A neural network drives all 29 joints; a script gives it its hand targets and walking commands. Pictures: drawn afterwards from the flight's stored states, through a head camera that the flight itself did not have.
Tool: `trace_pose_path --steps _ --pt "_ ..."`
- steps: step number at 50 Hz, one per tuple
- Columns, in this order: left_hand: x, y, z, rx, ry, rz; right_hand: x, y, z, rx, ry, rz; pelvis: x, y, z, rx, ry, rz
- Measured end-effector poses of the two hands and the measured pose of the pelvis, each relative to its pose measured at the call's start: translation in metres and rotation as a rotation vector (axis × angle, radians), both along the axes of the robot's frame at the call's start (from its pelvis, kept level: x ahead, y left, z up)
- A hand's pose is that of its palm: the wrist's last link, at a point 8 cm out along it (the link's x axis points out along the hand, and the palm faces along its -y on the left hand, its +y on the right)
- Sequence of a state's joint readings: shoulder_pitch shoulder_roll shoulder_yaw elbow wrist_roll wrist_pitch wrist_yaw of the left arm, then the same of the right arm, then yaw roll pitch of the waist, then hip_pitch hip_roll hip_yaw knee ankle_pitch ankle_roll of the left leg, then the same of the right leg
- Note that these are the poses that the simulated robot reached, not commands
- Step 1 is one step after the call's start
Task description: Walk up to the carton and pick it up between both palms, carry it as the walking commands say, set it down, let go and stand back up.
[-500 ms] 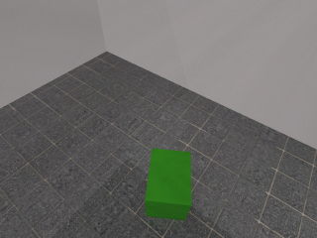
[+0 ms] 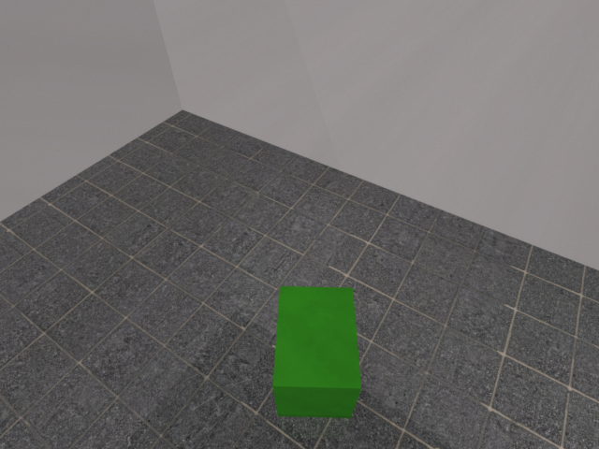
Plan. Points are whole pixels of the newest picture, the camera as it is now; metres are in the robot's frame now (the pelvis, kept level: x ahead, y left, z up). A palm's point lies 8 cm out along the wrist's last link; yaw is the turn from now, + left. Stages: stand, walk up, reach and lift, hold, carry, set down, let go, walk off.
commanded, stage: walk up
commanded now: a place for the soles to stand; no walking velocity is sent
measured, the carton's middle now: (315, 351) +0.52 -0.02 -0.61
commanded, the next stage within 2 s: none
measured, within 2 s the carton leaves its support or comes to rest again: neither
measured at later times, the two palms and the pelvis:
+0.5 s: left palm out of the picture +0.09 +0.35 -0.10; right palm out of the picture +0.12 -0.27 -0.10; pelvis +0.02 +0.03 +0.00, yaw +1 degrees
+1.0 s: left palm out of the picture +0.09 +0.33 -0.09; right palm out of the picture +0.10 -0.29 -0.11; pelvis +0.01 +0.01 +0.00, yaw +0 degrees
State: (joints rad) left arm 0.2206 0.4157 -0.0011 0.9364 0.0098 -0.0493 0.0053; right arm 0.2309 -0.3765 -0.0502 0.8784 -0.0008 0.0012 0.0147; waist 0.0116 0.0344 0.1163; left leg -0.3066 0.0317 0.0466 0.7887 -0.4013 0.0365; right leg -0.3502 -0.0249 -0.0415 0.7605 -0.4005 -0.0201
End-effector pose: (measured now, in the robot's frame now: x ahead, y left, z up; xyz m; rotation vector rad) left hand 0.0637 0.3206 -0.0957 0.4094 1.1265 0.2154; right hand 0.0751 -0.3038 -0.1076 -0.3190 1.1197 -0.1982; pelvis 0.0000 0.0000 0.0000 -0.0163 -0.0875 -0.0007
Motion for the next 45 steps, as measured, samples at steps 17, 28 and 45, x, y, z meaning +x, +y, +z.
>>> trace_pose_path --steps 17,28,45 --pt "0.017 0.021 -0.006 -0.016 0.021 -0.003 0.024 0.022 0.005 -0.015 0.002 0.011 0.02 0.023 0.001 -0.004 0.03 0.002" --pt "0.027 0.031 -0.003 -0.007 -0.02 0.001 0.04 0.033 0.005 -0.008 -0.053 0.028 0.017 0.032 -0.001 -0.002 0.012 0.009" --pt "0.033 0.016 0.004 0.009 -0.015 -0.013 0.027 0.018 -0.001 0.01 -0.026 0.008 0.018 0.017 0.001 0.015 0.017 -0.005"
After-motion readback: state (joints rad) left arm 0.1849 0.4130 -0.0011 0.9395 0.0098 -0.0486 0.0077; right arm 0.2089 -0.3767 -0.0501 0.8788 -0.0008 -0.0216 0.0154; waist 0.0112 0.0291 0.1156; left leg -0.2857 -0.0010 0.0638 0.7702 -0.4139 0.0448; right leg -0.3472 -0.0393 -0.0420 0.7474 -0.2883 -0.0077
